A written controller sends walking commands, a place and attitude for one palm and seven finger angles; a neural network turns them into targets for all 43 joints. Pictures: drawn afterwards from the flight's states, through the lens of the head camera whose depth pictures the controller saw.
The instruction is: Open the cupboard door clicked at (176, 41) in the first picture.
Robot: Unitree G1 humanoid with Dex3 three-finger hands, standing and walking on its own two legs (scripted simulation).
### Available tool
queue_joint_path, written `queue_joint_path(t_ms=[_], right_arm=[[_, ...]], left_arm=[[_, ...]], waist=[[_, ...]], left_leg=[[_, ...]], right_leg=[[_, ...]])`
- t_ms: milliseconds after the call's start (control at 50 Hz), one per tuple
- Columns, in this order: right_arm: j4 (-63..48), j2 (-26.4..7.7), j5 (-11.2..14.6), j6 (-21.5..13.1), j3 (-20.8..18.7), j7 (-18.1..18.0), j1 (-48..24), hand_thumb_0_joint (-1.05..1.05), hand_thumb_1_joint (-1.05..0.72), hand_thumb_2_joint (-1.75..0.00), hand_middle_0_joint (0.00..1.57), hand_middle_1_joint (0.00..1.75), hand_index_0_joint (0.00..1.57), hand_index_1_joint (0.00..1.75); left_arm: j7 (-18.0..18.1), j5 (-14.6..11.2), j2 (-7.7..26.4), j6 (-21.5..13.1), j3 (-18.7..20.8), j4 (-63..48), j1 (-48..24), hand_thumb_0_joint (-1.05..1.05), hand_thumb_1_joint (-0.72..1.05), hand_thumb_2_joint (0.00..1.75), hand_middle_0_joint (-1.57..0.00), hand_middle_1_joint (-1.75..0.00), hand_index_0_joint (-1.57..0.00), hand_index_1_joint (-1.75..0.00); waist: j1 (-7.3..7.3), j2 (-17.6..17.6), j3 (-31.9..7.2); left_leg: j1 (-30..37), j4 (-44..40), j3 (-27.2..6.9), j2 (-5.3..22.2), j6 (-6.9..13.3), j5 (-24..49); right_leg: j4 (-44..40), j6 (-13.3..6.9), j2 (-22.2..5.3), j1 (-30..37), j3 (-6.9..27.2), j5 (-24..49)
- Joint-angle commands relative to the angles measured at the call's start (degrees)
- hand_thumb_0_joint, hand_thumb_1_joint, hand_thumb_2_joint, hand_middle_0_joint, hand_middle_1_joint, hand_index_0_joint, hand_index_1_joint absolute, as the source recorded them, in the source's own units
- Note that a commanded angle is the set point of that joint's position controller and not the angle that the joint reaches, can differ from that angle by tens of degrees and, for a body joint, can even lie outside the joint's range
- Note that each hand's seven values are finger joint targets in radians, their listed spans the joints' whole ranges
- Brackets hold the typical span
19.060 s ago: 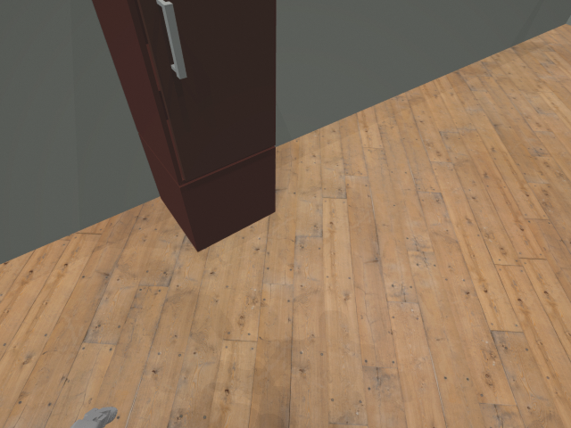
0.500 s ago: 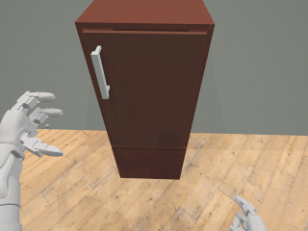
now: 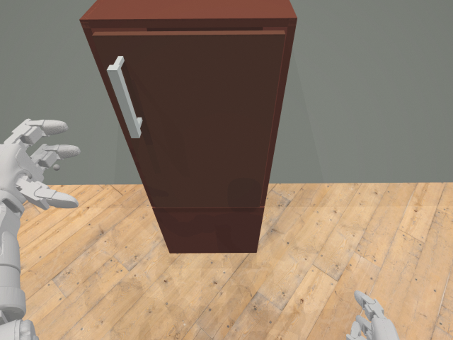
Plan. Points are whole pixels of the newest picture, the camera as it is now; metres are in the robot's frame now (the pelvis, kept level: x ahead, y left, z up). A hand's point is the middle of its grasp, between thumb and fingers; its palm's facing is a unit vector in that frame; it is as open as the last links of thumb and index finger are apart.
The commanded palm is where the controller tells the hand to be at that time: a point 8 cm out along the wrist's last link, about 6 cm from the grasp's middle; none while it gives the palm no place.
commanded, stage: move the hooked fingers beside the handle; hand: left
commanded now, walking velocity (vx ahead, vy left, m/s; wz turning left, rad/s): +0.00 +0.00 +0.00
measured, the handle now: (128, 99) +0.55 +0.25 +0.13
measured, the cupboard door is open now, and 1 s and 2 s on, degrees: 0 0 0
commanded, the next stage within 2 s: none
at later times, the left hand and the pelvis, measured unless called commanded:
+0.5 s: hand (69, 144) +0.40 +0.31 +0.14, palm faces +0.07 -1.00 -0.01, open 14.0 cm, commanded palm +0.37 +0.35 +0.14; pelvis +0.01 +0.04 +0.00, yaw -1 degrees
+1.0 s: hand (87, 117) +0.47 +0.30 +0.15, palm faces +0.07 -1.00 +0.00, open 14.0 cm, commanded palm +0.45 +0.36 +0.14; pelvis +0.01 +0.04 +0.00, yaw -1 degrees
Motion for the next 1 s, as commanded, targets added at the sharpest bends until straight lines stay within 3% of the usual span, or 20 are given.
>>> queue_joint_path(t_ms=[0, 20, 40, 120, 200, 220, 280, 300, 360, 420, 440, 500, 560, 640, 720, 780, 800, 880, 900, 980], right_arm=[[-8.13, -7.22, 0.07, -2.83, -2.65, -0.12, -1.32, 0.0, -0.9, -0.9, 0.2, 0.3, 0.2, 0.3], [-8.06, -7.49, 0.19, -2.61, -2.76, 0.05, -0.87, 0.0, -0.9, -0.9, 0.2, 0.3, 0.2, 0.3], [-8.27, -7.48, 0.2, -2.66, -2.84, 0.2, -0.81, 0.0, -0.9, -0.9, 0.2, 0.3, 0.2, 0.3], [-9.18, -7.87, -0.2, -2.18, -3.15, 0.81, 0.52, 0.0, -0.9, -0.9, 0.2, 0.3, 0.2, 0.3], [-9.21, -7.69, -0.41, -2.12, -3.28, 0.92, 1.65, 0.0, -0.9, -0.9, 0.2, 0.3, 0.2, 0.3], [-9.19, -7.8, -0.59, -1.97, -3.37, 0.94, 2.07, 0.0, -0.9, -0.9, 0.2, 0.3, 0.2, 0.3], [-8.45, -7.8, -0.78, -1.85, -3.53, 0.73, 3.0, 0.0, -0.9, -0.9, 0.2, 0.3, 0.2, 0.3], [-8.25, -7.7, -0.71, -1.81, -3.37, 0.66, 3.11, 0.0, -0.9, -0.9, 0.2, 0.3, 0.2, 0.3], [-7.21, -8.19, -0.63, -1.39, -3.38, 0.48, 3.99, 0.0, -0.9, -0.9, 0.2, 0.3, 0.2, 0.3], [-7.21, -8.46, -0.79, -0.92, -3.28, 0.53, 4.56, 0.0, -0.9, -0.9, 0.2, 0.3, 0.2, 0.3], [-7.08, -8.52, -0.94, -0.86, -3.43, 0.62, 4.87, 0.0, -0.9, -0.9, 0.2, 0.3, 0.2, 0.3], [-6.78, -8.46, -1.24, -0.55, -3.47, 0.91, 5.59, 0.0, -0.9, -0.9, 0.2, 0.3, 0.2, 0.3], [-5.94, -8.73, -1.51, 0.04, -3.52, 1.18, 6.41, 0.0, -0.9, -0.9, 0.2, 0.3, 0.2, 0.3], [-5.42, -8.92, -1.59, 1.14, -3.4, 1.48, 7.16, 0.0, -0.9, -0.9, 0.2, 0.3, 0.2, 0.3], [-5.05, -9.65, -1.82, 2.37, -3.68, 1.59, 8.92, 0.0, -0.9, -0.9, 0.2, 0.3, 0.2, 0.3], [-4.74, -9.74, -2.12, 2.64, -3.8, 1.82, 9.85, 0.0, -0.9, -0.9, 0.2, 0.3, 0.2, 0.3], [-4.25, -9.94, -2.26, 2.83, -3.85, 1.83, 10.35, 0.0, -0.9, -0.9, 0.2, 0.3, 0.2, 0.3], [-3.24, -10.38, -2.23, 4.07, -3.9, 1.8, 11.9, 0.0, -0.9, -0.9, 0.2, 0.3, 0.2, 0.3], [-3.16, -10.38, -2.18, 4.23, -3.78, 1.86, 12.1, 0.0, -0.9, -0.9, 0.2, 0.3, 0.2, 0.3], [-3.22, -11.07, -2.4, 5.61, -3.99, 1.85, 13.96, 0.0, -0.9, -0.9, 0.2, 0.3, 0.2, 0.3]], left_arm=[[-1.37, -1.82, 18.08, -5.1, 3.64, -6.59, -20.94, 0.0, -0.5, 0.3, -0.3, -1.2, -0.3, -1.2], [-1.25, -1.74, 19.33, -4.8, 4.4, -4.89, -20.84, 0.0, -0.5, 0.3, -0.3, -1.2, -0.3, -1.2], [-1.24, -1.55, 18.0, -4.69, 2.99, -5.25, -21.83, 0.0, -0.5, 0.3, -0.3, -1.2, -0.3, -1.2], [0.39, -0.73, 20.55, -4.93, 5.27, -5.24, -20.23, 0.0, -0.5, 0.3, -0.3, -1.2, -0.3, -1.2], [2.2, 0.12, 19.15, -7.26, 3.89, -9.02, -25.58, 0.0, -0.5, 0.3, -0.3, -1.2, -0.3, -1.2], [2.43, 0.03, 18.87, -7.73, 3.65, -9.06, -26.11, 0.0, -0.5, 0.3, -0.3, -1.2, -0.3, -1.2], [2.95, 0.25, 19.15, -8.53, 4.57, -9.04, -26.73, 0.0, -0.5, 0.3, -0.3, -1.2, -0.3, -1.2], [2.88, 0.49, 16.96, -8.22, 2.57, -7.9, -27.01, 0.0, -0.5, 0.3, -0.3, -1.2, -0.3, -1.2], [2.78, 1.2, 15.84, -6.76, 0.26, -3.8, -30.73, 0.0, -0.5, 0.3, -0.3, -1.2, -0.3, -1.2], [3.09, 1.86, 14.59, -6.13, -1.77, -1.89, -32.7, 0.0, -0.5, 0.3, -0.3, -1.2, -0.3, -1.2], [3.44, 2.03, 16.04, -6.39, -0.46, -2.16, -33.89, 0.0, -0.5, 0.3, -0.3, -1.2, -0.3, -1.2], [4.46, 2.5, 15.19, -7.75, -1.31, -2.23, -36.63, 0.0, -0.5, 0.3, -0.3, -1.2, -0.3, -1.2], [5.35, 2.71, 15.88, -8.84, -0.57, 0.94, -38.5, 0.0, -0.5, 0.3, -0.3, -1.2, -0.3, -1.2], [5.64, 4.17, 15.16, -8.96, -2.39, 6.02, -42.02, 0.0, -0.5, 0.3, -0.3, -1.2, -0.3, -1.2], [5.49, 5.14, 18.44, -10.21, -1.48, 9.37, -46.3, 0.0, -0.5, 0.3, -0.3, -1.2, -0.3, -1.2], [5.04, 5.3, 17.79, -12.2, -2.21, 9.74, -49.27, 0.0, -0.5, 0.3, -0.3, -1.2, -0.3, -1.2], [5.11, 5.45, 19.8, -12.96, -0.81, 10.32, -50.81, 0.0, -0.5, 0.3, -0.3, -1.2, -0.3, -1.2], [4.24, 5.64, 21.71, -13.88, 0.23, 17.38, -51.76, 0.0, -0.5, 0.3, -0.3, -1.2, -0.3, -1.2], [3.81, 5.71, 20.18, -13.61, -1.48, 19.12, -52.5, 0.0, -0.5, 0.3, -0.3, -1.2, -0.3, -1.2], [3.11, 7.33, 25.91, -13.63, 1.09, 22.79, -53.74, 0.0, -0.5, 0.3, -0.3, -1.2, -0.3, -1.2]], waist=[[-1.06, 1.51, -14.74], [-0.81, -0.07, -14.1], [-0.94, 1.35, -14.29], [0.44, 1.78, -15.64], [-0.9, 4.34, -16.04], [-0.92, 2.07, -16.21], [-1.05, 4.84, -17.89], [-1.52, 5.47, -16.64], [-2.7, 4.21, -13.75], [-2.81, 3.81, -13.98], [-2.61, 3.76, -15.86], [-2.83, 4.41, -17.43], [-3.06, 2.36, -17.2], [-3.85, 4.41, -15.83], [-4.2, 4.15, -17.47], [-4.72, 5.76, -20.69], [-4.86, 5.95, -21.07], [-5.49, 3.68, -19.66], [-6.18, 3.68, -18.6], [-5.99, 3.94, -20.58]], left_leg=[[3.05, -1.63, -1.01, -0.98, 2.15, 11.46], [2.62, -1.69, -1.1, -0.73, 2.25, 11.57], [3.29, -2.03, -0.97, -0.8, 2.33, 11.89], [4.14, -2.66, -1.09, -0.77, 2.48, 14.23], [7.14, -3.74, -1.75, -0.37, 2.4, 14.56], [7.59, -3.57, -1.86, -0.15, 2.55, 15.54], [9.78, -4.04, -2.11, -0.06, 2.26, 16.23], [10.22, -4.33, -2.38, 0.05, 2.13, 16.07], [9.75, -4.89, -3.24, 0.45, 1.95, 14.61], [10.45, -5.07, -3.85, 0.62, 1.72, 14.84], [11.22, -4.93, -4.22, 0.65, 1.55, 15.94], [13.56, -4.87, -5.28, 1.14, 0.64, 18.75], [13.52, -4.89, -5.7, 1.51, 0.16, 19.54], [12.67, -4.52, -5.47, 1.42, -0.1, 20.08], [11.86, -3.75, -5.37, 1.48, -0.04, 19.78], [14.23, -2.85, -5.57, 1.57, -0.43, 22.48], [14.37, -2.67, -5.85, 1.73, -0.56, 22.59], [10.22, -1.98, -4.76, 1.3, 0.34, 20.48], [9.37, -1.81, -4.47, 1.14, 0.71, 19.55], [6.26, -0.71, -3.59, 0.72, 1.4, 19.33]], right_leg=[[-4.06, 4.61, -5.05, 5.89, 8.92, 18.78], [-4.11, 4.58, -4.92, 5.69, 8.76, 18.23], [-3.93, 4.28, -4.65, 4.82, 8.14, 18.04], [-3.07, 3.43, -3.77, 5.01, 6.44, 19.17], [-3.17, 2.77, -2.57, 1.86, 4.69, 16.19], [-3.11, 2.69, -2.34, 2.29, 4.67, 16.75], [-3.2, 2.48, -2.2, 1.68, 4.39, 16.35], [-3.4, 2.38, -2.14, 0.21, 4.08, 15.44], [-3.92, 2.27, -2.06, -2.67, 3.49, 13.09], [-4.07, 1.98, -2.11, -3.37, 3.24, 12.16], [-3.86, 1.96, -2.09, -3.09, 3.23, 12.75], [-3.53, 1.89, -1.96, -4.2, 2.89, 12.66], [-3.45, 1.94, -1.8, -4.78, 2.73, 12.62], [-3.13, 1.85, -2.06, -6.15, 2.84, 12.5], [-2.66, 1.67, -2.09, -6.17, 2.91, 12.35], [-2.27, 1.93, -1.88, -7.07, 3.17, 13.36], [-2.09, 1.88, -1.74, -7.42, 3.12, 13.27], [-1.81, 2.12, -1.66, -6.89, 3.48, 14.1], [-1.84, 2.26, -1.67, -7.68, 3.56, 14.1], [-1.03, 2.48, -1.81, -6.26, 4.18, 15.9]])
